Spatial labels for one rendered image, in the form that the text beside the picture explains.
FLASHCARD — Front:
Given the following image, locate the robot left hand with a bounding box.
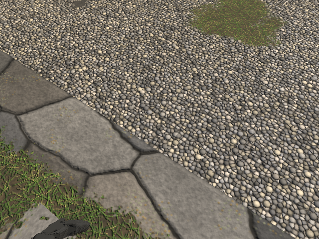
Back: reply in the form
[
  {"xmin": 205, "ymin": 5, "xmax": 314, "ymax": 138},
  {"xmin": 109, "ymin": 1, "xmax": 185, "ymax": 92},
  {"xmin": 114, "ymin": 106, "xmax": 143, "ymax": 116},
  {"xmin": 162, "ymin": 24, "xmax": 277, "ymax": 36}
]
[{"xmin": 31, "ymin": 218, "xmax": 90, "ymax": 239}]

